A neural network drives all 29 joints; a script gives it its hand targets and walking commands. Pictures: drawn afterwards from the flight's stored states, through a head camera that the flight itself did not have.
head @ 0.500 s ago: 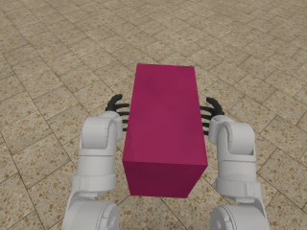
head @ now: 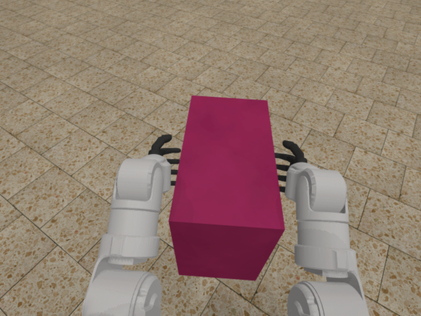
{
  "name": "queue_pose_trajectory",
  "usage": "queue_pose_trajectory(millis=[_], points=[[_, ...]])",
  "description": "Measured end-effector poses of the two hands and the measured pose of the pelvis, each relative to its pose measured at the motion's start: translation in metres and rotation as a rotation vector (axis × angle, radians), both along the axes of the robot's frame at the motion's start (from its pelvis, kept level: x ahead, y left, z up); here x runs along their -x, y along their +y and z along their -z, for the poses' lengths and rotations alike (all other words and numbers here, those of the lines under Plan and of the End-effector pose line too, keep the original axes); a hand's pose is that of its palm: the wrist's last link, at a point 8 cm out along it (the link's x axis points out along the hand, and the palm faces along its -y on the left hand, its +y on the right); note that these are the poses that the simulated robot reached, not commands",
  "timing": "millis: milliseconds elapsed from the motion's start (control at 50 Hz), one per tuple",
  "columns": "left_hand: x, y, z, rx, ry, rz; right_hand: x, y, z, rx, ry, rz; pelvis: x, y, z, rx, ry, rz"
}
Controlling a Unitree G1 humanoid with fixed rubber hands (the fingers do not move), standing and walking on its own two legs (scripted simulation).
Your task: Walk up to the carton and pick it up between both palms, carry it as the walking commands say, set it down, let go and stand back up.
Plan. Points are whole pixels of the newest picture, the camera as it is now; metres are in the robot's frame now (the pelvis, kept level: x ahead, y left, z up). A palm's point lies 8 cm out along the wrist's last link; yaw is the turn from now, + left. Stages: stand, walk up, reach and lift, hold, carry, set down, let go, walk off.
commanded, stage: carry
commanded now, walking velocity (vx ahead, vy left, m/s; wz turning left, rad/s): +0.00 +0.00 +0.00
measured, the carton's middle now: (223, 187) +0.39 +0.00 +0.02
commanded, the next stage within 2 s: none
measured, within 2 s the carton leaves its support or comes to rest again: neither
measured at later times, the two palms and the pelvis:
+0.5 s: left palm (156, 215) +0.26 +0.10 +0.13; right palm (327, 228) +0.25 -0.15 +0.12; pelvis -0.07 +0.00 +0.01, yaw -4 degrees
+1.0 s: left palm (106, 263) +0.20 +0.17 +0.08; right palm (275, 274) +0.20 -0.08 +0.08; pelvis -0.09 +0.06 -0.01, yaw -3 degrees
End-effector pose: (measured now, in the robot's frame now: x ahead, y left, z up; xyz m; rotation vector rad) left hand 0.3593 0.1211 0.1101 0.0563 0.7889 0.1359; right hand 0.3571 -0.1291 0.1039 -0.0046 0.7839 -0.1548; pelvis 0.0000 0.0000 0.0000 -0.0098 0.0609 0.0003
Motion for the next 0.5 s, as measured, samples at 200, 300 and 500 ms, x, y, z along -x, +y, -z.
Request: queue_pose_trajectory(millis=[200, 300, 500], points=[[0.036, -0.042, 0.006, 0.039, -0.01, 0.119, 0.063, -0.041, -0.006, 0.03, -0.009, 0.124, 0.044, 0.01, 0.003, -0.014, -0.019, 0.07], [0.062, -0.031, 0.003, 0.043, 0.004, 0.096, 0.082, -0.03, -0.012, 0.034, 0.006, 0.101, 0.058, 0.007, -0.001, 0.003, -0.029, 0.097], [0.098, -0.02, -0.015, -0.003, 0.007, 0.051, 0.106, -0.02, -0.021, 0.021, 0.008, 0.035, 0.072, -0.003, -0.005, -0.014, -0.046, 0.067]])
